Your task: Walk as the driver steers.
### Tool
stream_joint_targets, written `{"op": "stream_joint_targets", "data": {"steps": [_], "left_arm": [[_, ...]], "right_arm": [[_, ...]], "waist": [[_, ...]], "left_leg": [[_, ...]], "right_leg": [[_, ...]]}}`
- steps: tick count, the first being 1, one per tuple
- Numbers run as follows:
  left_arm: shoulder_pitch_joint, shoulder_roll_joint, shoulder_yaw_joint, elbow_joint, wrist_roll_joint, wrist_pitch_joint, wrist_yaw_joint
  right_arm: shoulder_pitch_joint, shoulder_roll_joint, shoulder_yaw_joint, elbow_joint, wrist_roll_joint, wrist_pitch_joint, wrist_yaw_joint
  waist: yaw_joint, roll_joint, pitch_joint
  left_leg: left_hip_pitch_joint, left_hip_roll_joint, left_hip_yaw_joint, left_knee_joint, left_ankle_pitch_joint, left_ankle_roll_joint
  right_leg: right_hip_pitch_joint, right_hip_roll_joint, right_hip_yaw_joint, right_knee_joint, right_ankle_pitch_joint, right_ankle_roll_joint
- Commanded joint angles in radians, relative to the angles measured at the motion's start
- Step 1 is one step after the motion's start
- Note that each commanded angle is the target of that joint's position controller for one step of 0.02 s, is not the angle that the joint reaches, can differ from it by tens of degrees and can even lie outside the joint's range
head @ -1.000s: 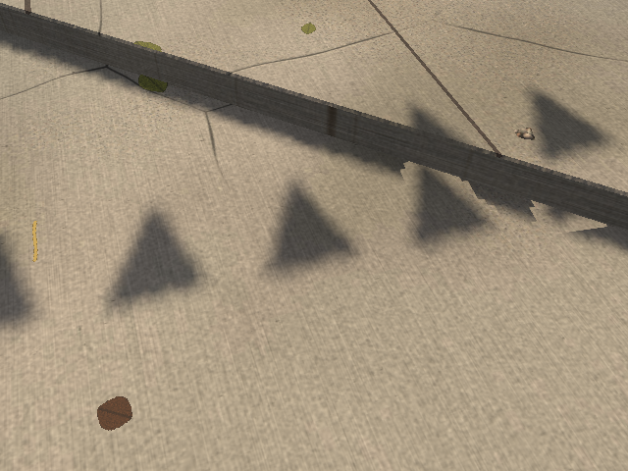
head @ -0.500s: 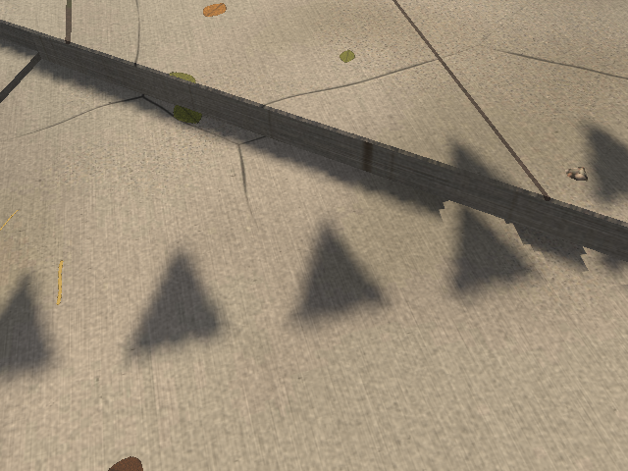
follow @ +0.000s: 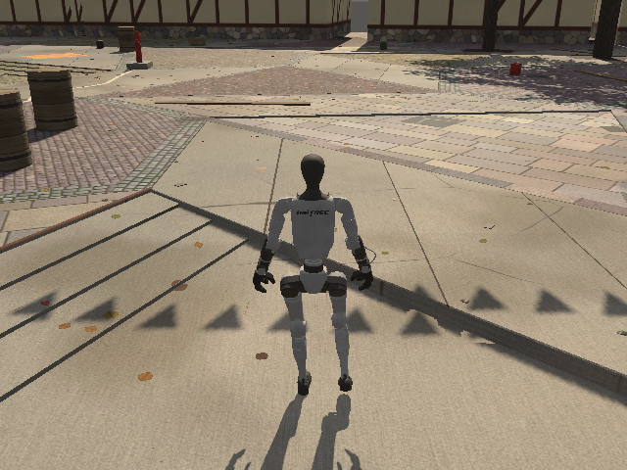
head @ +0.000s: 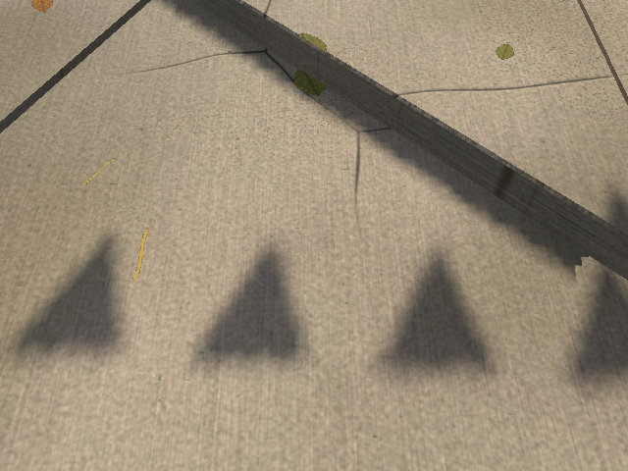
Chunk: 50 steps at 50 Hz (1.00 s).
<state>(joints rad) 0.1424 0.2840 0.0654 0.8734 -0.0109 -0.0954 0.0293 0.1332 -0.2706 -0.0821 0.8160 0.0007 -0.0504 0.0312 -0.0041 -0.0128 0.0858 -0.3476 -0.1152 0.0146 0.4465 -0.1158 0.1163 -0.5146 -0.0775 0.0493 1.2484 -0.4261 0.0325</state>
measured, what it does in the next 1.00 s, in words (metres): walks ahead, turning right: right foot, then left foot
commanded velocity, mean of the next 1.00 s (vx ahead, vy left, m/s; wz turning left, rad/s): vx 0.05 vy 0.00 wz -0.39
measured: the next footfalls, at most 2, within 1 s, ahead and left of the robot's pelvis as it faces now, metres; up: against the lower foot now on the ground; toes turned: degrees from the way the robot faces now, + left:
right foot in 0.38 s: +0.16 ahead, -0.16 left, +0.00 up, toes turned -9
left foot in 0.86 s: +0.26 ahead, +0.06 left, +0.00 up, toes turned -30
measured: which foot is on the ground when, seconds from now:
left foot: down 0.00-0.38, up 0.40-0.84, down 0.86-1.00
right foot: up 0.00-0.36, down 0.38-0.84, up 0.86-1.00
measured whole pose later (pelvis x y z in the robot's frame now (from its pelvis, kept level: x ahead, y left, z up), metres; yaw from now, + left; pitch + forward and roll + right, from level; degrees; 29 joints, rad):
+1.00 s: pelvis +0.17 -0.02 +0.01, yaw -29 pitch +2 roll +0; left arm 0.17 0.36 0.10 0.70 -0.02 0.05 0.03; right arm 0.16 -0.27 -0.07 0.77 -0.02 -0.01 -0.03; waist 0.00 -0.06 0.03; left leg -0.26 0.00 0.00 0.45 -0.23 0.01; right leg -0.52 0.08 0.12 1.14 -0.47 0.06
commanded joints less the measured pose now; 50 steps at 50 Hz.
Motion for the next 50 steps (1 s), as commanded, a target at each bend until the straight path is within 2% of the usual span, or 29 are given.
{"op": "stream_joint_targets", "data": {"steps": [1,4,7,9,12,15,17,18,19,20,21,22,23,24,25,27,31,35,38,40,41,42,43,44,45,46,47,48,50], "left_arm": [[0.17,0.068,0.023,0.0,0.011,0.033,0.012],[0.129,0.047,0.012,-0.004,0.014,0.044,0.011],[0.044,0.059,0.006,-0.021,0.0,0.047,0.0],[-0.001,0.087,0.012,-0.042,-0.007,0.051,-0.006],[-0.038,0.105,0.018,-0.08,-0.004,0.058,-0.017],[-0.042,0.09,0.017,-0.104,-0.004,0.063,-0.034],[-0.013,0.073,0.015,-0.104,-0.011,0.061,-0.049],[0.023,0.075,0.018,-0.095,-0.01,0.058,-0.055],[0.066,0.125,0.035,-0.09,-0.002,0.056,-0.054],[0.116,0.248,0.068,-0.098,0.015,0.057,-0.041],[0.185,0.262,0.068,-0.091,0.025,0.061,-0.037],[0.178,0.197,0.049,-0.104,0.026,0.056,-0.035],[0.107,0.182,0.051,-0.123,0.015,0.055,-0.029],[0.062,0.173,0.051,-0.138,-0.001,0.061,-0.022],[0.035,0.163,0.047,-0.149,-0.012,0.068,-0.014],[0.029,0.172,0.049,-0.158,-0.005,0.083,-0.007],[0.044,0.197,0.059,-0.172,-0.005,0.098,0.008],[0.022,0.203,0.061,-0.193,-0.001,0.114,0.012],[0.004,0.2,0.059,-0.209,-0.002,0.122,0.01],[-0.019,0.195,0.056,-0.223,-0.009,0.128,0.011],[-0.04,0.188,0.053,-0.232,-0.016,0.132,0.014],[-0.026,0.163,0.045,-0.238,-0.013,0.135,0.018],[0.034,0.103,0.029,-0.238,0.004,0.133,0.015],[0.055,0.118,0.036,-0.271,-0.001,0.121,0.011],[0.083,0.199,0.057,-0.255,0.008,0.112,0.007],[0.082,0.236,0.074,-0.232,-0.005,0.117,0.004],[0.092,0.218,0.076,-0.211,-0.008,0.13,0.009],[0.085,0.199,0.072,-0.212,-0.005,0.14,0.011],[0.054,0.154,0.058,-0.238,-0.014,0.146,0.003]], "right_arm": [[-0.008,-0.097,-0.013,-0.051,-0.015,-0.026,-0.01],[-0.008,-0.071,0.005,-0.016,-0.023,-0.023,-0.026],[-0.003,-0.101,0.006,0.006,-0.034,-0.016,-0.038],[0.001,-0.129,0.001,0.018,-0.035,-0.007,-0.045],[0.023,-0.146,-0.006,0.027,-0.02,0.02,-0.061],[0.035,-0.148,-0.012,0.013,-0.001,0.052,-0.084],[0.018,-0.156,-0.016,-0.007,0.012,0.071,-0.097],[0.009,-0.162,-0.019,-0.014,0.02,0.078,-0.101],[0.025,-0.16,-0.021,-0.02,0.018,0.074,-0.102],[0.003,-0.126,-0.012,-0.067,-0.016,0.058,-0.096],[-0.063,-0.088,0.0,-0.097,-0.042,0.042,-0.084],[-0.044,-0.101,-0.004,-0.083,-0.022,0.036,-0.067],[-0.041,-0.107,-0.008,-0.072,0.007,0.038,-0.063],[-0.039,-0.11,-0.012,-0.061,0.007,0.043,-0.069],[-0.05,-0.129,-0.02,-0.064,-0.001,0.05,-0.077],[-0.042,-0.111,-0.018,-0.071,0.0,0.054,-0.08],[-0.059,-0.091,-0.011,-0.08,0.005,0.048,-0.085],[-0.071,-0.102,-0.013,-0.087,0.007,0.042,-0.076],[-0.06,-0.116,-0.017,-0.091,0.012,0.027,-0.065],[-0.018,-0.126,-0.022,-0.085,0.015,0.013,-0.054],[0.021,-0.128,-0.027,-0.072,0.015,0.007,-0.049],[0.048,-0.155,-0.036,-0.063,0.01,0.004,-0.049],[0.053,-0.224,-0.049,-0.076,-0.01,0.01,-0.056],[0.046,-0.259,-0.052,-0.079,-0.049,0.018,-0.053],[0.02,-0.218,-0.042,-0.1,-0.046,0.015,-0.052],[-0.023,-0.161,-0.027,-0.116,-0.036,0.014,-0.057],[-0.055,-0.141,-0.021,-0.124,-0.023,0.018,-0.06],[-0.063,-0.131,-0.017,-0.126,-0.009,0.022,-0.065],[-0.034,-0.136,-0.013,-0.12,-0.012,0.032,-0.077]], "waist": [[0.054,0.031,-0.181],[0.049,0.075,-0.2],[0.009,0.088,-0.191],[-0.008,0.095,-0.164],[-0.02,0.095,-0.131],[-0.021,0.097,-0.128],[0.002,0.095,-0.141],[0.028,0.087,-0.155],[0.043,0.035,-0.197],[0.031,-0.166,-0.253],[0.073,-0.29,-0.303],[0.07,-0.147,-0.34],[0.043,-0.097,-0.272],[0.027,-0.041,-0.229],[0.017,-0.036,-0.206],[-0.003,-0.08,-0.204],[0.011,-0.11,-0.213],[0.018,-0.145,-0.204],[0.021,-0.168,-0.195],[0.0,-0.179,-0.195],[-0.028,-0.175,-0.191],[-0.026,-0.144,-0.194],[0.015,0.068,-0.226],[0.044,0.297,-0.185],[0.04,0.237,-0.179],[0.044,0.163,-0.154],[0.052,0.128,-0.133],[0.04,0.133,-0.117],[0.018,0.157,-0.103]], "left_leg": [[0.068,0.295,-0.18,-0.157,0.656,0.193],[0.085,0.257,-0.076,-0.161,0.642,0.139],[0.114,0.259,-0.042,-0.184,0.53,0.097],[0.166,0.289,-0.059,-0.189,0.452,0.1],[0.274,0.352,-0.102,-0.141,0.413,0.122],[0.366,0.409,-0.14,-0.067,0.472,0.126],[0.385,0.405,-0.121,0.003,0.549,0.097],[0.356,0.372,-0.082,0.064,0.57,0.059],[0.285,0.302,-0.022,0.185,0.521,-0.002],[0.046,0.173,0.072,0.439,0.193,-0.09],[-0.241,-0.002,0.016,0.657,-0.547,-0.139],[-0.28,0.057,-0.106,0.768,-0.579,-0.136],[-0.324,0.081,-0.107,0.789,-0.498,-0.14],[-0.345,0.099,-0.098,0.751,-0.427,-0.15],[-0.33,0.117,-0.101,0.706,-0.37,-0.161],[-0.258,0.095,-0.082,0.655,-0.31,-0.183],[-0.221,0.083,-0.088,0.467,-0.244,-0.213],[-0.132,0.072,-0.1,0.342,-0.211,-0.217],[-0.079,0.064,-0.108,0.237,-0.226,-0.203],[-0.009,0.062,-0.104,0.099,-0.181,-0.185],[0.068,0.065,-0.088,-0.034,-0.078,-0.17],[0.169,0.128,-0.12,-0.106,0.023,-0.144],[0.291,0.346,-0.315,-0.118,0.186,-0.064],[0.282,0.512,-0.557,-0.139,0.386,0.119],[0.25,0.56,-0.558,-0.144,0.364,0.185],[0.221,0.487,-0.427,-0.128,0.303,0.145],[0.208,0.412,-0.325,-0.12,0.224,0.093],[0.208,0.384,-0.274,-0.121,0.209,0.078],[0.202,0.346,-0.178,-0.134,0.247,0.084]], "right_leg": [[0.04,-0.039,-0.002,-0.097,0.089,0.018],[0.061,-0.056,-0.001,-0.312,0.245,0.023],[0.101,-0.042,-0.01,-0.478,0.372,0.014],[0.066,-0.027,-0.011,-0.514,0.341,0.009],[-0.029,-0.014,-0.011,-0.518,0.185,-0.003],[-0.074,0.004,-0.037,-0.531,0.066,-0.015],[-0.009,0.031,-0.074,-0.639,0.105,-0.036],[0.088,0.052,-0.091,-0.756,0.225,-0.057],[0.234,0.035,-0.025,-0.828,0.459,-0.098],[0.441,-0.155,0.254,-0.804,0.936,-0.208],[0.607,-0.318,0.498,-0.833,1.229,-0.401],[0.62,-0.303,0.44,-0.827,1.129,-0.398],[0.577,-0.238,0.342,-0.824,1.035,-0.343],[0.531,-0.19,0.289,-0.836,0.929,-0.295],[0.486,-0.168,0.271,-0.854,0.86,-0.274],[0.417,-0.123,0.246,-0.868,0.85,-0.268],[0.417,-0.102,0.264,-0.863,0.777,-0.257],[0.353,-0.087,0.321,-0.864,0.644,-0.246],[0.353,-0.082,0.389,-0.843,0.612,-0.238],[0.357,-0.065,0.43,-0.814,0.596,-0.217],[0.334,-0.036,0.429,-0.79,0.542,-0.188],[0.274,0.007,0.409,-0.745,0.407,-0.146],[0.148,0.113,0.279,-0.538,0.09,-0.091],[-0.051,0.239,0.147,-0.35,-0.269,-0.043],[-0.083,0.154,0.142,-0.144,-0.249,-0.008],[-0.083,0.13,0.128,-0.073,-0.167,0.005],[-0.085,0.118,0.109,-0.045,-0.103,0.022],[-0.106,0.112,0.098,-0.013,-0.048,0.039],[-0.105,0.105,0.043,-0.026,0.011,0.06]]}}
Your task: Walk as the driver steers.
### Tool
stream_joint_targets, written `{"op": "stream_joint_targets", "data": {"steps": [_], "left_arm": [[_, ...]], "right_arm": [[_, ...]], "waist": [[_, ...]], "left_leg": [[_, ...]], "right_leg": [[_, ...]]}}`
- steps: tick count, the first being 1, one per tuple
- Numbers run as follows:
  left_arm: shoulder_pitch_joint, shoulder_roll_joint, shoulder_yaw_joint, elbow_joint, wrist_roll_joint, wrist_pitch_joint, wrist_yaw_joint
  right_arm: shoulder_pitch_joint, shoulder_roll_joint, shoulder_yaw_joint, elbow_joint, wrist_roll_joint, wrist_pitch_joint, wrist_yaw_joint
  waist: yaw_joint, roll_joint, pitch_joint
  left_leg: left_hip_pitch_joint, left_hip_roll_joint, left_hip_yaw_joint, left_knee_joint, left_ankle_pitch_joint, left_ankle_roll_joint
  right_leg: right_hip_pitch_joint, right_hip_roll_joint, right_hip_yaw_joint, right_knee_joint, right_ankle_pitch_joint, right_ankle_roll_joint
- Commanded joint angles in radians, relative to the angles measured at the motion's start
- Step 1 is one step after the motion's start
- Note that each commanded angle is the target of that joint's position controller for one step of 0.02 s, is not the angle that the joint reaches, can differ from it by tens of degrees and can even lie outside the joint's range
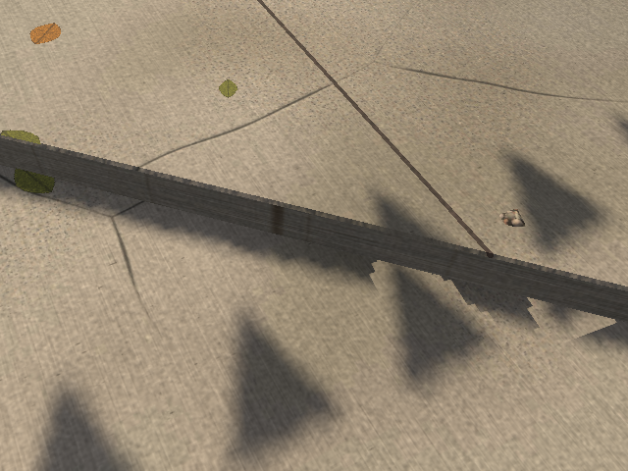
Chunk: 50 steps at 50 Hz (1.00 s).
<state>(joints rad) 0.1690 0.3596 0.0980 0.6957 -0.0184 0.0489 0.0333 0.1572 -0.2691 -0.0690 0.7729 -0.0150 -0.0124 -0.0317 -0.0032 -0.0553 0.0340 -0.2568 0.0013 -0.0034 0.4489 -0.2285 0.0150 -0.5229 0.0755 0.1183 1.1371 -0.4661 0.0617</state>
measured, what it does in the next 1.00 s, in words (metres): steps on the spot: right foot, then left foot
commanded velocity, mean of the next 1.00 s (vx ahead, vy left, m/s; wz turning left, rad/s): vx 0.08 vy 0.00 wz -0.21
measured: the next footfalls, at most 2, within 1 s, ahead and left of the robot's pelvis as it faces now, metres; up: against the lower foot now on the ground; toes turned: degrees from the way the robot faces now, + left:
right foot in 0.28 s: +0.03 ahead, -0.16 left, +0.00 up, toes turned -11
left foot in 0.64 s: +0.05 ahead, +0.09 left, +0.00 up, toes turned -10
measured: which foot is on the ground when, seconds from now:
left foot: down 0.00-0.28, up 0.30-0.62, down 0.64-0.90, up 0.92-1.00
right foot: up 0.00-0.26, down 0.28-1.00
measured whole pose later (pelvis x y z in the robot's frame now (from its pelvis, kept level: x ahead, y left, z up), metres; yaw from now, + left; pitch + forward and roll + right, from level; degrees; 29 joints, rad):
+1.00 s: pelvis +0.05 -0.07 +0.00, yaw -10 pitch +1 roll +0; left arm 0.36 0.26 0.07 0.84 -0.01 -0.09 -0.02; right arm 0.25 -0.28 -0.05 0.82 0.04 -0.06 -0.01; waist 0.03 0.03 0.00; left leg -0.41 0.03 -0.03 1.03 -0.42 0.04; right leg -0.16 0.04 -0.03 0.47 -0.33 -0.06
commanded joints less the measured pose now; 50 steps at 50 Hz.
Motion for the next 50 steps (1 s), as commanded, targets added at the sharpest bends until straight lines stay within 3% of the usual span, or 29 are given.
{"op": "stream_joint_targets", "data": {"steps": [1,4,9,11,13,14,15,16,17,19,20,23,25,28,30,31,32,33,34,36,37,40,42,44,45,46,47,48,50], "left_arm": [[0.001,0.062,0.019,-0.08,-0.01,-0.001,-0.004],[-0.048,0.042,0.007,-0.121,-0.005,-0.005,-0.013],[-0.031,0.032,-0.002,-0.14,0.004,-0.002,-0.032],[-0.006,0.034,0.001,-0.136,0.004,0.001,-0.037],[0.069,0.033,0.006,-0.104,0.008,0.0,-0.04],[0.089,0.069,0.014,-0.102,0.01,-0.001,-0.033],[0.099,0.159,0.026,-0.127,0.02,-0.001,-0.015],[0.078,0.131,0.01,-0.137,0.048,-0.021,-0.026],[0.057,0.104,0.003,-0.128,0.052,-0.041,-0.036],[-0.018,0.079,-0.006,-0.111,0.038,-0.061,-0.038],[-0.046,0.069,-0.011,-0.107,0.031,-0.064,-0.036],[-0.06,0.022,-0.028,-0.086,0.033,-0.068,-0.027],[-0.06,0.022,-0.028,-0.072,0.031,-0.065,-0.025],[-0.049,0.036,-0.025,-0.044,0.032,-0.058,-0.027],[-0.072,0.019,-0.034,-0.029,0.023,-0.057,-0.029],[-0.06,0.006,-0.04,-0.014,0.017,-0.059,-0.031],[-0.026,-0.01,-0.045,0.0,0.028,-0.066,-0.032],[0.007,-0.004,-0.042,0.005,0.043,-0.074,-0.04],[0.01,-0.021,-0.045,0.011,0.044,-0.071,-0.037],[-0.066,0.009,-0.033,0.003,0.026,-0.061,-0.026],[-0.056,0.0,-0.031,0.004,0.017,-0.059,-0.021],[-0.043,-0.037,-0.03,-0.001,0.0,-0.091,-0.032],[0.001,-0.045,-0.027,0.016,-0.009,-0.115,-0.044],[0.135,-0.016,-0.009,0.082,-0.006,-0.123,-0.05],[0.228,0.058,0.013,0.11,0.003,-0.129,-0.048],[0.295,0.137,0.032,0.109,0.006,-0.138,-0.061],[0.286,0.091,0.014,0.108,0.017,-0.15,-0.06],[0.261,0.05,0.0,0.1,0.014,-0.16,-0.057],[0.223,0.033,-0.009,0.093,0.012,-0.159,-0.054]], "right_arm": [[-0.032,-0.143,-0.028,-0.072,0.001,0.0,-0.02],[0.017,-0.174,-0.039,-0.068,0.001,0.011,-0.028],[-0.008,-0.217,-0.054,-0.077,0.018,0.015,-0.002],[-0.011,-0.223,-0.053,-0.07,0.034,0.014,0.009],[-0.02,-0.197,-0.041,-0.058,0.052,0.013,0.013],[0.039,-0.15,-0.024,-0.034,0.036,0.007,0.019],[0.056,-0.063,0.009,-0.061,-0.029,0.0,0.033],[-0.003,-0.111,-0.009,-0.079,-0.006,0.004,0.021],[-0.03,-0.167,-0.024,-0.076,0.018,0.013,0.011],[-0.004,-0.167,-0.033,-0.041,0.021,0.029,-0.001],[0.009,-0.17,-0.036,-0.034,0.013,0.036,-0.005],[0.045,-0.128,-0.026,-0.017,0.02,0.036,-0.002],[0.013,-0.103,-0.012,-0.022,0.018,0.034,-0.001],[-0.001,-0.109,-0.008,-0.026,0.02,0.032,0.001],[0.038,-0.102,-0.004,-0.007,0.019,0.027,0.005],[0.058,-0.1,0.0,0.002,0.008,0.022,0.009],[0.07,-0.137,-0.003,0.004,-0.004,0.018,0.007],[0.066,-0.2,-0.015,0.002,0.0,0.018,0.005],[0.055,-0.183,-0.016,0.023,0.015,0.017,0.01],[0.055,-0.151,-0.011,0.021,0.013,0.01,0.013],[0.06,-0.152,-0.009,0.018,0.012,0.002,0.011],[0.121,-0.184,-0.018,0.032,0.031,-0.021,0.004],[0.073,-0.18,-0.016,0.015,0.042,-0.024,0.003],[-0.003,-0.135,-0.003,-0.016,0.042,-0.026,0.009],[-0.037,-0.074,0.014,-0.049,0.039,-0.038,0.01],[-0.067,-0.087,0.014,-0.092,0.045,-0.059,0.004],[-0.07,-0.133,-0.003,-0.099,0.058,-0.073,0.005],[-0.029,-0.131,-0.005,-0.082,0.064,-0.082,0.015],[-0.027,-0.111,-0.003,-0.068,0.048,-0.091,0.03]], "waist": [[-0.001,0.214,-0.056],[-0.038,0.223,-0.089],[-0.035,0.239,-0.103],[-0.02,0.237,-0.098],[0.025,0.207,-0.102],[0.018,0.113,-0.13],[-0.019,-0.191,-0.181],[0.027,-0.185,-0.18],[0.037,-0.115,-0.139],[0.004,-0.093,-0.089],[-0.008,-0.096,-0.075],[-0.025,-0.09,-0.106],[-0.005,-0.088,-0.1],[0.016,-0.089,-0.094],[-0.015,-0.072,-0.084],[-0.032,-0.045,-0.078],[-0.018,0.005,-0.095],[0.031,0.108,-0.092],[0.036,0.183,-0.1],[-0.007,0.175,-0.03],[-0.007,0.201,0.018],[-0.013,0.281,0.09],[0.024,0.267,0.099],[0.086,0.187,0.066],[0.101,-0.016,0.04],[0.129,-0.203,0.031],[0.107,-0.139,0.051],[0.075,-0.076,0.054],[0.053,-0.011,0.044]], "left_leg": [[0.148,0.23,-0.14,-0.14,0.365,0.193],[0.241,0.276,-0.126,-0.137,0.387,0.218],[0.158,0.292,-0.062,-0.122,0.403,0.214],[0.155,0.298,-0.066,-0.087,0.387,0.2],[0.094,0.264,-0.031,0.001,0.327,0.136],[0.0,0.216,0.024,0.095,0.194,0.057],[-0.219,0.11,0.12,0.361,-0.296,-0.052],[-0.268,0.058,0.026,0.515,-0.46,-0.082],[-0.264,0.074,-0.013,0.595,-0.425,-0.086],[-0.274,0.083,-0.036,0.606,-0.31,-0.084],[-0.251,0.079,-0.039,0.61,-0.257,-0.093],[-0.176,0.072,-0.032,0.527,-0.174,-0.105],[-0.131,0.073,-0.025,0.388,-0.172,-0.103],[-0.063,0.06,-0.01,0.24,-0.183,-0.096],[0.026,0.048,0.004,0.065,-0.059,-0.078],[0.103,0.051,-0.003,-0.06,0.096,-0.062],[0.184,0.1,-0.066,-0.063,0.252,-0.041],[0.19,0.148,-0.089,-0.014,0.336,-0.006],[0.093,0.134,-0.084,-0.023,0.048,0.037],[-0.018,0.115,-0.113,-0.096,-0.359,0.06],[-0.042,0.131,-0.152,-0.128,-0.463,0.075],[-0.028,0.287,-0.375,-0.239,-0.582,0.168],[-0.077,0.282,-0.349,-0.233,-0.511,0.163],[-0.19,0.178,-0.196,-0.091,-0.342,0.094],[-0.313,0.053,-0.032,0.176,-0.228,0.021],[-0.471,-0.017,0.013,0.447,-0.262,-0.008],[-0.591,0.017,-0.068,0.633,-0.34,0.006],[-0.636,0.053,-0.096,0.707,-0.271,0.031],[-0.659,0.108,-0.081,0.684,-0.121,0.054]], "right_leg": [[-0.113,-0.058,-0.044,0.036,0.067,0.038],[-0.106,-0.097,-0.065,-0.109,0.067,0.051],[0.104,-0.099,-0.142,-0.346,0.06,0.013],[0.168,-0.085,-0.154,-0.477,0.104,-0.017],[0.337,-0.055,-0.175,-0.736,0.303,-0.071],[0.484,-0.113,-0.084,-0.79,0.478,-0.099],[0.645,-0.387,0.229,-0.749,0.905,-0.188],[0.487,-0.492,0.295,-0.764,0.901,-0.373],[0.429,-0.429,0.236,-0.791,0.78,-0.377],[0.397,-0.327,0.132,-0.802,0.629,-0.288],[0.367,-0.314,0.107,-0.804,0.674,-0.279],[0.367,-0.278,0.049,-0.799,0.697,-0.276],[0.374,-0.271,0.049,-0.793,0.642,-0.274],[0.37,-0.288,0.096,-0.789,0.562,-0.292],[0.336,-0.27,0.101,-0.776,0.482,-0.268],[0.301,-0.248,0.09,-0.772,0.426,-0.23],[0.264,-0.21,0.072,-0.753,0.351,-0.179],[0.242,-0.144,0.012,-0.727,0.26,-0.138],[0.295,-0.08,-0.062,-0.722,0.149,-0.104],[0.267,-0.041,-0.112,-0.613,-0.034,-0.102],[0.212,-0.037,-0.118,-0.578,-0.092,-0.111],[0.119,-0.041,-0.16,-0.441,0.011,-0.124],[0.202,-0.062,-0.152,-0.529,0.018,-0.156],[0.44,-0.077,-0.106,-0.684,0.115,-0.175],[0.539,-0.209,0.151,-0.805,-0.045,-0.233],[0.625,-0.406,0.521,-0.96,-0.086,-0.354],[0.646,-0.466,0.599,-0.967,-0.025,-0.401],[0.676,-0.437,0.508,-0.942,0.038,-0.378],[0.68,-0.38,0.335,-0.951,0.167,-0.313]]}}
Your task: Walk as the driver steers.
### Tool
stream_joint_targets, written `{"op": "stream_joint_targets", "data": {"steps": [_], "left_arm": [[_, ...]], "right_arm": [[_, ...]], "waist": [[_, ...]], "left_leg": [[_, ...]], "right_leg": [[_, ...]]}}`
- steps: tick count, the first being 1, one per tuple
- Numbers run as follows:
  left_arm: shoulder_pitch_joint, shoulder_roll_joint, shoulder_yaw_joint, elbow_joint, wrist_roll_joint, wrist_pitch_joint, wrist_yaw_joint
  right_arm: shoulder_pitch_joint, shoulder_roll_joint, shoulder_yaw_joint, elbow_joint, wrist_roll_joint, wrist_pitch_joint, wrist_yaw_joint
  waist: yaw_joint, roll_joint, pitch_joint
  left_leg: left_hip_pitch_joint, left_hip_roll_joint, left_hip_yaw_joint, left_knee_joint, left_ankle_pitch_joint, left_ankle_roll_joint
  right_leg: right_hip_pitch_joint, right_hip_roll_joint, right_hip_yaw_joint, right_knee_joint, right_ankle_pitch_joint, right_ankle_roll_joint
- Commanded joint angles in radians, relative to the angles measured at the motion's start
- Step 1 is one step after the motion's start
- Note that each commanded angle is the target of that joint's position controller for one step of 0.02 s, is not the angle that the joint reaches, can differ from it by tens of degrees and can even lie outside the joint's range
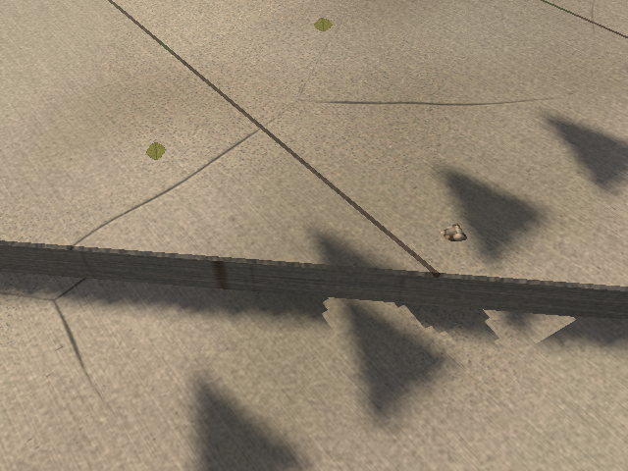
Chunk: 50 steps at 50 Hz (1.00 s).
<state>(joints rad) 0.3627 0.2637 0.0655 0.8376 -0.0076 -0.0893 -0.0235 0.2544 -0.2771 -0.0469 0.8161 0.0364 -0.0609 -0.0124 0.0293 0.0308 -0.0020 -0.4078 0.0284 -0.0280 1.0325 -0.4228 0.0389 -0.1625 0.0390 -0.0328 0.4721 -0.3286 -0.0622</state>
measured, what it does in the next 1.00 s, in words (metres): walks ahead: left foot, then right foot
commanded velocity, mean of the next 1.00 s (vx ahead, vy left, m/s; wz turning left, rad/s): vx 0.47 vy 0.00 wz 0.00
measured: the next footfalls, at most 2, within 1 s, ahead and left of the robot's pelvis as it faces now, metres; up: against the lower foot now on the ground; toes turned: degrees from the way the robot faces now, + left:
left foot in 0.32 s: +0.33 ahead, +0.16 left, +0.00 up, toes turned +2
right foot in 0.86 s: +0.59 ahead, -0.03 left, +0.00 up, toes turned -3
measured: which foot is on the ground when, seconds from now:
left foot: up 0.00-0.30, down 0.32-0.88, up 0.90-1.00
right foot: down 0.00-0.32, up 0.34-0.84, down 0.86-1.00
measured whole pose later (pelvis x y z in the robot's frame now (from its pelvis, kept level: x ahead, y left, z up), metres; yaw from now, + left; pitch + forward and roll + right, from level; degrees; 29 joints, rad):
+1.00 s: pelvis +0.51 +0.04 +0.00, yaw +1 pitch +0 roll +0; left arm 0.22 0.24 0.03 0.84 0.03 -0.07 -0.01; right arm 0.32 -0.27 -0.04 0.91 -0.03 -0.05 0.02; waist -0.02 0.03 0.05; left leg -0.35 0.01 0.00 1.07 -0.34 0.07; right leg -0.27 0.03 -0.09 0.42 -0.16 -0.08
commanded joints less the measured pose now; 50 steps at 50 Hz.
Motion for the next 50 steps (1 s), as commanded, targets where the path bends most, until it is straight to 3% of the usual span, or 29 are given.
{"op": "stream_joint_targets", "data": {"steps": [1,3,6,11,14,15,16,17,18,19,20,21,22,23,26,30,31,32,34,38,40,42,43,44,45,46,47,48,50], "left_arm": [[0.023,0.105,0.014,-0.049,0.005,-0.014,0.004],[0.046,0.099,0.01,-0.04,0.001,-0.001,0.011],[0.066,0.138,0.015,-0.032,-0.003,0.011,0.029],[0.099,0.176,0.025,-0.005,-0.016,0.013,0.032],[0.071,0.198,0.034,0.0,-0.014,0.02,0.034],[0.06,0.2,0.034,-0.001,-0.01,0.027,0.036],[0.061,0.183,0.026,-0.007,-0.002,0.031,0.041],[0.087,0.117,0.002,-0.035,0.028,0.031,0.044],[0.227,-0.001,-0.026,-0.039,-0.005,0.009,0.035],[0.115,0.124,0.001,-0.038,-0.033,-0.007,0.029],[0.007,0.165,0.013,-0.069,-0.047,-0.015,0.025],[-0.032,0.15,0.01,-0.074,-0.035,-0.017,0.032],[-0.041,0.14,0.014,-0.072,-0.016,-0.014,0.035],[-0.015,0.13,0.014,-0.065,-0.011,-0.003,0.034],[-0.017,0.1,0.01,-0.064,-0.005,0.024,0.039],[-0.163,0.095,0.006,-0.113,0.008,0.019,0.038],[-0.185,0.045,-0.017,-0.112,0.082,0.042,-0.001],[-0.213,0.022,-0.024,-0.121,0.077,0.05,-0.018],[-0.275,0.033,-0.027,-0.132,0.055,0.055,-0.031],[-0.378,0.069,-0.026,-0.167,0.049,0.044,-0.023],[-0.351,0.082,-0.024,-0.163,0.048,0.035,-0.015],[-0.18,0.101,-0.013,-0.108,0.052,0.02,0.001],[-0.014,0.136,0.001,-0.055,0.069,0.007,0.013],[0.113,0.251,0.031,-0.04,0.09,0.003,0.025],[0.11,0.255,0.041,-0.02,0.056,0.018,0.019],[0.023,0.196,0.024,-0.033,0.036,0.024,0.014],[-0.046,0.132,0.008,-0.04,0.031,0.022,0.01],[-0.08,0.093,-0.004,-0.036,0.03,0.017,0.01],[-0.086,0.066,-0.013,-0.01,0.029,0.005,0.013]], "right_arm": [[-0.14,-0.099,-0.027,-0.112,-0.01,-0.042,0.022],[-0.168,-0.063,-0.016,-0.121,-0.015,-0.037,0.042],[-0.271,-0.011,0.007,-0.162,-0.019,-0.035,0.056],[-0.349,-0.056,0.002,-0.201,-0.005,-0.034,0.067],[-0.273,-0.11,-0.02,-0.191,-0.012,-0.036,0.064],[-0.158,-0.138,-0.038,-0.159,-0.014,-0.033,0.056],[0.009,-0.175,-0.059,-0.11,-0.013,-0.027,0.044],[0.173,-0.255,-0.076,-0.081,-0.024,-0.018,0.028],[0.165,-0.283,-0.07,-0.074,-0.041,-0.024,0.046],[0.103,-0.185,-0.049,-0.083,-0.029,-0.029,0.047],[0.035,-0.147,-0.037,-0.087,-0.023,-0.031,0.046],[-0.025,-0.136,-0.032,-0.093,-0.03,-0.034,0.048],[-0.062,-0.115,-0.028,-0.096,-0.042,-0.039,0.051],[-0.079,-0.104,-0.026,-0.093,-0.053,-0.045,0.05],[-0.069,-0.107,-0.027,-0.067,-0.041,-0.065,0.049],[-0.006,-0.141,-0.033,-0.033,-0.033,-0.058,0.03],[0.088,-0.115,-0.024,0.024,-0.05,-0.042,0.039],[0.105,-0.107,-0.023,0.029,-0.05,-0.037,0.044],[0.126,-0.115,-0.024,0.038,-0.05,-0.032,0.045],[0.178,-0.138,-0.029,0.067,-0.061,-0.021,0.029],[0.172,-0.141,-0.03,0.078,-0.064,-0.017,0.018],[0.154,-0.142,-0.028,0.085,-0.065,-0.012,0.014],[0.149,-0.121,-0.018,0.077,-0.059,-0.013,0.013],[0.199,-0.034,0.009,0.022,-0.023,-0.022,0.022],[0.208,-0.077,-0.005,0.04,-0.037,-0.019,0.017],[0.154,-0.12,-0.017,0.045,-0.057,-0.012,0.015],[0.112,-0.095,-0.01,0.04,-0.057,-0.015,0.023],[0.09,-0.075,-0.006,0.04,-0.055,-0.012,0.027],[0.11,-0.056,0.001,0.057,-0.079,0.01,0.036]], "waist": [[0.018,-0.099,0.076],[0.025,-0.117,0.063],[0.05,-0.107,0.078],[0.047,-0.139,0.121],[-0.024,-0.149,0.058],[-0.09,-0.144,-0.018],[-0.164,-0.131,-0.122],[-0.195,0.061,-0.269],[-0.095,0.321,-0.397],[-0.126,0.183,-0.251],[-0.113,0.106,-0.109],[-0.077,0.012,-0.051],[-0.045,0.009,-0.018],[-0.016,0.043,-0.025],[0.005,0.037,0.0],[-0.033,0.005,0.048],[-0.031,-0.044,0.066],[-0.044,-0.006,0.077],[-0.071,0.026,0.075],[-0.093,0.027,0.08],[-0.072,0.049,0.064],[0.006,0.048,-0.023],[0.07,0.007,-0.136],[0.077,-0.193,-0.287],[0.065,-0.264,-0.305],[0.034,-0.134,-0.158],[0.014,-0.082,-0.068],[-0.01,-0.078,-0.006],[-0.044,-0.112,0.013]], "left_leg": [[-0.471,0.098,-0.043,0.056,0.125,0.026],[-0.41,0.088,0.007,-0.051,0.198,-0.003],[-0.301,0.053,0.054,-0.283,0.325,-0.044],[-0.177,0.018,0.05,-0.464,0.422,-0.02],[-0.048,-0.019,0.067,-0.5,0.37,0.034],[0.109,-0.049,0.092,-0.507,0.362,0.061],[0.347,-0.036,0.078,-0.485,0.356,0.088],[0.629,0.188,-0.2,-0.475,0.303,0.144],[0.814,0.366,-0.734,-0.704,-0.031,0.288],[0.704,0.335,-0.727,-0.793,-0.166,0.242],[0.56,0.307,-0.562,-0.799,-0.104,0.203],[0.421,0.269,-0.446,-0.812,0.046,0.188],[0.324,0.227,-0.355,-0.83,0.158,0.183],[0.267,0.201,-0.298,-0.857,0.21,0.179],[0.199,0.179,-0.201,-0.915,0.299,0.202],[0.244,0.163,-0.128,-0.944,0.373,0.197],[0.19,0.125,-0.056,-0.947,0.428,0.172],[0.179,0.097,-0.021,-0.936,0.449,0.149],[0.219,0.101,-0.014,-0.926,0.437,0.129],[0.417,0.175,-0.053,-0.864,0.557,0.14],[0.484,0.197,-0.054,-0.796,0.689,0.129],[0.49,0.165,-0.02,-0.581,0.931,0.105],[0.388,0.121,0.016,-0.382,0.857,0.087],[0.046,0.007,0.087,-0.038,0.473,0.036],[-0.157,-0.106,0.043,0.14,-0.089,0.035],[-0.215,-0.039,-0.027,0.189,-0.04,0.047],[-0.206,-0.002,-0.03,0.165,0.032,0.047],[-0.174,0.034,-0.021,0.101,0.081,0.044],[-0.1,0.051,-0.003,0.057,0.132,0.021]], "right_leg": [[0.294,-0.307,0.401,-0.299,0.136,-0.162],[0.259,-0.26,0.278,-0.318,0.294,-0.147],[0.171,-0.222,0.167,-0.335,0.344,-0.136],[0.144,-0.278,0.143,-0.347,0.333,-0.117],[0.217,-0.293,0.11,-0.217,0.642,-0.079],[0.2,-0.264,0.075,-0.071,0.797,-0.058],[0.093,-0.22,0.044,0.134,0.789,-0.027],[-0.134,-0.142,0.009,0.491,0.381,0.006],[-0.429,0.025,0.122,0.772,-0.251,0.042],[-0.543,-0.035,0.183,0.865,-0.22,0.033],[-0.58,-0.085,0.147,0.849,-0.116,0.017],[-0.53,-0.135,0.127,0.801,-0.024,0.016],[-0.486,-0.165,0.125,0.747,0.031,0.02],[-0.424,-0.188,0.134,0.721,0.071,0.023],[-0.42,-0.203,0.118,0.647,0.114,0.047],[-0.536,-0.205,0.106,0.436,0.302,0.084],[-0.461,-0.173,0.019,0.375,0.319,0.088],[-0.424,-0.16,0.0,0.31,0.367,0.082],[-0.399,-0.144,-0.016,0.225,0.417,0.073],[-0.435,-0.119,-0.011,0.113,0.302,0.044],[-0.387,-0.096,-0.012,0.069,0.204,0.013],[-0.161,-0.034,-0.037,-0.031,0.153,-0.032],[0.084,-0.083,0.012,-0.05,0.187,-0.071],[0.433,-0.366,0.399,-0.062,0.13,-0.175],[0.467,-0.464,0.687,-0.181,0.122,-0.231],[0.349,-0.416,0.559,-0.191,0.086,-0.209],[0.225,-0.377,0.447,-0.223,0.108,-0.194],[0.129,-0.326,0.346,-0.268,0.159,-0.158],[0.048,-0.263,0.235,-0.303,0.283,-0.125]]}}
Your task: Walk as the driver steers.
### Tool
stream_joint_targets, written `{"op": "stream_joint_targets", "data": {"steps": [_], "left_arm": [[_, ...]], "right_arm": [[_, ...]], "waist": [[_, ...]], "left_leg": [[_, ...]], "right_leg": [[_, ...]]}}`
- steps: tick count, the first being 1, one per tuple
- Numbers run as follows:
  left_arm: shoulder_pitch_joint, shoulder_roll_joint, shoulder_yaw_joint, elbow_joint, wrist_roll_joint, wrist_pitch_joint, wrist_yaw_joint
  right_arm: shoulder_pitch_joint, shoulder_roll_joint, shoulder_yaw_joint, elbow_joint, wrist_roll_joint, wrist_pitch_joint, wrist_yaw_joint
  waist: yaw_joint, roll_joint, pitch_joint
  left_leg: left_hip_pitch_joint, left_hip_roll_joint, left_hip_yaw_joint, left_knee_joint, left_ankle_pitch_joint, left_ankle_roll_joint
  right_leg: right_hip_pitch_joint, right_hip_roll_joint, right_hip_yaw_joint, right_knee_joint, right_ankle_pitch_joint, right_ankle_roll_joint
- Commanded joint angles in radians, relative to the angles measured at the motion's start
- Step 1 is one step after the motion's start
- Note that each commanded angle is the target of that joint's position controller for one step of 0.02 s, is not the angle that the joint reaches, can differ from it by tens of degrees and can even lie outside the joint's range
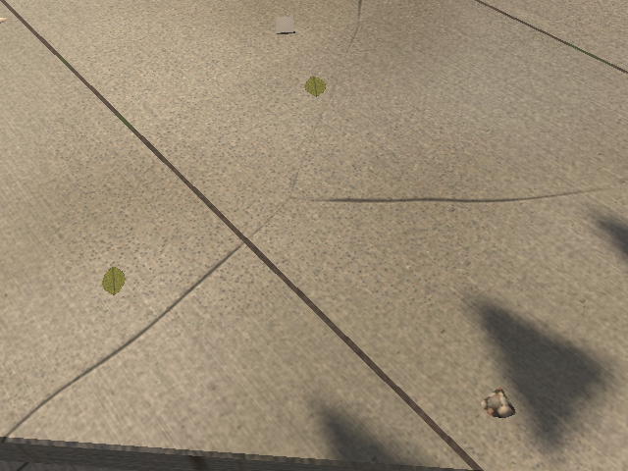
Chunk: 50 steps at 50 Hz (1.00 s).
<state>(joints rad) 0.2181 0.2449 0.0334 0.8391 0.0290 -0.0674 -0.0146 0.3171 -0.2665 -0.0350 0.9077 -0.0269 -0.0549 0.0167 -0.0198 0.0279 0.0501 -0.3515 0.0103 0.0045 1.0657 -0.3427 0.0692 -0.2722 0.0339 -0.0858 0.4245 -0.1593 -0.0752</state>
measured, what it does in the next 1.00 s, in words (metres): climbs: left foot, then right foot 0.12 m higher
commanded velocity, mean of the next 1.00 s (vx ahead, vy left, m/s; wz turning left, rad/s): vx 0.44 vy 0.00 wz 0.04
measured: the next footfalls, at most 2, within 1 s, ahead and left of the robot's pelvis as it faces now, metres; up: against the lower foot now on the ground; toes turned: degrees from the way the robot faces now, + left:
left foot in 0.36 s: +0.31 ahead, +0.11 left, +0.00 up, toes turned +4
right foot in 0.84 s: +0.61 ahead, -0.05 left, +0.12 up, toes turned -6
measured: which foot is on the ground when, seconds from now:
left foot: up 0.00-0.34, down 0.36-0.84, up 0.86-1.00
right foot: down 0.00-0.36, up 0.38-0.82, down 0.84-1.00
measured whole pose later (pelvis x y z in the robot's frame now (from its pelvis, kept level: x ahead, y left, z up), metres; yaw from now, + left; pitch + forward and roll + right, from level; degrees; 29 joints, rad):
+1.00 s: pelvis +0.50 +0.00 +0.08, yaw +3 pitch +1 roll -1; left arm 0.16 0.20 0.00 0.84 0.01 -0.07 -0.01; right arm 0.28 -0.20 -0.04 0.91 0.01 -0.02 -0.01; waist -0.01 0.02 0.01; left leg -0.59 -0.05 -0.10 1.64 -0.30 0.06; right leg -0.50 0.02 -0.21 0.79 -0.32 -0.13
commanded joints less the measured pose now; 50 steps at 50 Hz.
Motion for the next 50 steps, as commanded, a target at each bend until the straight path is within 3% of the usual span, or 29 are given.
{"op": "stream_joint_targets", "data": {"steps": [1,8,11,14,16,17,18,19,20,21,22,24,26,28,31,33,36,37,38,39,41,42,43,44,45,46,47,49,50], "left_arm": [[0.075,0.092,0.02,0.001,-0.01,-0.025,0.004],[0.155,0.11,0.022,0.082,-0.014,-0.03,0.004],[0.201,0.116,0.024,0.112,-0.006,-0.028,0.007],[0.205,0.122,0.025,0.129,-0.005,-0.024,0.015],[0.165,0.143,0.03,0.127,-0.005,-0.019,0.021],[0.14,0.13,0.027,0.122,-0.015,-0.015,0.017],[0.108,0.097,0.016,0.084,-0.031,-0.018,0.013],[0.199,-0.017,-0.005,0.06,-0.032,-0.017,0.007],[0.214,0.054,0.012,0.095,-0.005,0.001,0.012],[0.147,0.063,0.018,0.082,0.008,0.002,0.007],[0.108,0.052,0.018,0.07,0.01,-0.002,-0.001],[0.118,0.016,0.013,0.064,0.014,0.012,-0.017],[0.076,-0.038,-0.003,0.036,0.009,0.033,-0.019],[-0.063,-0.102,-0.029,-0.049,-0.004,0.051,0.016],[-0.238,-0.127,-0.067,-0.189,-0.007,0.047,0.042],[-0.307,-0.128,-0.09,-0.265,-0.005,0.046,0.036],[-0.299,-0.109,-0.103,-0.301,0.005,0.061,0.014],[-0.283,-0.114,-0.106,-0.28,-0.011,0.062,0.008],[-0.237,-0.127,-0.112,-0.255,-0.027,0.066,0.014],[-0.17,-0.108,-0.105,-0.237,-0.037,0.064,0.021],[0.04,-0.048,-0.075,-0.17,-0.023,0.044,0.02],[0.138,-0.01,-0.056,-0.143,-0.011,0.025,0.016],[0.23,0.097,-0.016,-0.113,0.015,0.008,0.018],[0.254,0.179,0.017,-0.083,0.0,0.036,0.028],[0.074,0.148,0.003,-0.136,0.025,0.019,0.025],[-0.056,0.108,-0.006,-0.158,-0.01,0.004,0.016],[-0.106,0.019,-0.026,-0.117,-0.038,-0.014,0.006],[-0.133,-0.094,-0.048,-0.037,-0.021,-0.034,-0.013],[-0.107,-0.097,-0.043,-0.013,-0.022,-0.037,-0.014]], "right_arm": [[0.052,-0.059,-0.009,-0.029,-0.018,0.01,0.01],[-0.198,-0.032,0.007,-0.1,-0.014,0.014,0.024],[-0.225,-0.008,0.02,-0.101,-0.004,0.014,0.011],[-0.247,-0.033,0.014,-0.113,-0.007,0.009,-0.003],[-0.113,-0.047,0.0,-0.078,-0.015,0.002,-0.018],[0.079,-0.058,-0.013,-0.011,-0.017,-0.009,-0.027],[0.229,-0.149,-0.038,0.021,-0.032,-0.021,-0.037],[0.214,-0.268,-0.063,0.021,-0.031,-0.014,-0.036],[0.186,-0.249,-0.073,0.029,0.012,0.002,-0.026],[0.089,-0.147,-0.049,0.014,0.015,0.007,-0.019],[0.043,-0.065,-0.027,0.013,0.009,0.006,-0.012],[0.037,0.004,-0.002,0.039,0.004,-0.008,-0.017],[0.111,-0.015,0.0,0.085,-0.001,-0.027,-0.016],[0.204,-0.014,0.005,0.131,0.002,-0.041,-0.006],[0.222,0.004,0.029,0.16,-0.006,-0.05,-0.002],[0.219,0.012,0.043,0.183,0.008,-0.052,-0.013],[0.243,-0.02,0.042,0.188,0.025,-0.041,-0.061],[0.237,0.001,0.049,0.175,0.041,-0.037,-0.064],[0.238,0.002,0.053,0.168,0.05,-0.037,-0.062],[0.24,-0.05,0.043,0.155,0.039,-0.037,-0.056],[0.225,-0.109,0.015,0.144,0.027,-0.023,-0.044],[0.183,-0.125,-0.002,0.13,0.035,-0.024,-0.031],[0.299,-0.028,0.009,0.091,0.057,-0.046,-0.018],[0.291,0.0,-0.007,0.077,0.047,-0.035,0.009],[0.246,0.025,-0.004,0.118,0.018,-0.046,0.035],[0.108,0.027,-0.008,0.019,0.031,-0.021,0.025],[0.029,0.044,-0.001,-0.023,0.026,0.012,-0.003],[0.072,0.027,-0.013,-0.049,0.042,0.052,-0.042],[0.076,0.024,-0.013,-0.066,0.044,0.052,-0.046]], "waist": [[0.0,-0.108,-0.048],[0.035,-0.096,0.017],[0.05,-0.133,-0.012],[0.042,-0.11,0.015],[-0.031,-0.084,-0.034],[-0.118,-0.038,-0.125],[-0.166,0.058,-0.203],[-0.062,0.246,-0.229],[-0.072,0.115,-0.219],[-0.037,0.047,-0.07],[-0.021,0.038,0.003],[0.034,0.049,0.035],[0.032,0.043,0.022],[0.008,0.047,0.03],[0.023,0.021,0.081],[0.053,-0.017,0.096],[0.044,0.02,0.02],[0.038,-0.013,0.003],[0.046,-0.002,-0.063],[0.072,0.054,-0.108],[0.155,0.165,-0.247],[0.207,0.176,-0.315],[0.166,-0.023,-0.455],[0.166,-0.24,-0.493],[0.133,-0.158,-0.474],[0.085,-0.06,-0.295],[0.043,0.03,-0.128],[-0.051,0.02,-0.033],[-0.055,-0.011,-0.021]], "left_leg": [[-0.148,0.068,-0.025,0.021,0.068,-0.018],[-0.229,0.089,0.039,-0.266,0.246,-0.074],[-0.135,0.051,0.08,-0.362,0.257,-0.061],[-0.1,0.036,0.073,-0.42,0.203,-0.023],[0.04,-0.011,0.091,-0.497,0.128,0.014],[0.241,-0.034,0.101,-0.583,0.188,0.04],[0.441,0.16,-0.135,-0.694,0.157,0.078],[0.595,0.405,-0.54,-0.789,0.283,0.166],[0.528,0.407,-0.614,-0.829,0.016,0.233],[0.415,0.358,-0.504,-0.851,-0.193,0.218],[0.313,0.303,-0.417,-0.885,-0.247,0.187],[0.204,0.217,-0.282,-0.91,-0.137,0.129],[0.186,0.211,-0.223,-0.882,0.024,0.136],[0.22,0.257,-0.234,-0.872,0.048,0.172],[0.173,0.242,-0.198,-0.902,-0.063,0.135],[0.085,0.184,-0.134,-0.941,-0.07,0.092],[0.115,0.168,-0.078,-1.078,0.302,0.144],[0.15,0.162,-0.018,-1.091,0.533,0.145],[0.175,0.14,0.046,-1.027,1.006,0.131],[0.247,0.175,0.055,-0.912,1.429,0.129],[0.481,0.224,0.012,-0.591,1.718,0.08],[0.457,0.208,0.026,-0.384,1.598,0.046],[0.173,0.113,0.032,-0.049,1.021,0.001],[-0.06,-0.144,0.007,0.392,-0.017,-0.048],[-0.182,-0.164,-0.313,0.679,-0.07,-0.053],[-0.272,-0.123,-0.221,0.795,-0.076,-0.05],[-0.339,-0.053,-0.138,0.795,-0.059,-0.027],[-0.278,0.011,-0.141,0.666,0.037,0.009],[-0.281,0.023,-0.154,0.557,0.141,0.019]], "right_leg": [[0.154,-0.25,0.263,-0.261,0.175,-0.118],[0.167,-0.197,0.126,-0.306,0.271,-0.119],[0.191,-0.207,0.096,-0.256,0.351,-0.112],[0.22,-0.248,0.127,-0.206,0.395,-0.11],[0.245,-0.246,0.116,-0.018,0.641,-0.098],[0.202,-0.197,0.077,0.206,0.707,-0.082],[0.017,-0.124,0.033,0.493,0.423,-0.039],[-0.296,0.04,0.009,0.792,-0.322,0.007],[-0.386,0.009,0.126,0.949,-0.321,-0.002],[-0.473,-0.043,0.117,1.014,-0.249,-0.008],[-0.499,-0.068,0.101,1.04,-0.206,-0.01],[-0.489,-0.106,0.09,1.066,-0.124,0.002],[-0.589,-0.089,0.048,1.256,-0.126,0.009],[-0.868,-0.077,0.033,1.606,-0.247,-0.007],[-1.09,-0.081,0.067,1.684,-0.294,-0.035],[-1.043,-0.103,0.024,1.483,-0.259,-0.028],[-0.779,-0.122,-0.058,1.138,-0.19,-0.01],[-0.644,-0.113,-0.092,0.977,-0.193,-0.024],[-0.459,-0.05,-0.149,0.889,-0.171,-0.042],[-0.352,-0.007,-0.16,0.795,-0.193,-0.054],[-0.23,0.045,-0.098,0.595,-0.179,-0.08],[-0.067,0.02,0.001,0.446,-0.095,-0.107],[0.263,-0.271,0.431,0.367,0.226,-0.214],[0.307,-0.44,0.87,0.022,0.58,-0.332],[0.228,-0.487,0.931,-0.059,0.505,-0.35],[0.059,-0.483,0.749,-0.046,0.355,-0.291],[-0.103,-0.424,0.552,-0.038,0.19,-0.195],[-0.237,-0.311,0.266,-0.087,0.047,-0.084],[-0.214,-0.266,0.158,-0.097,0.1,-0.046]]}}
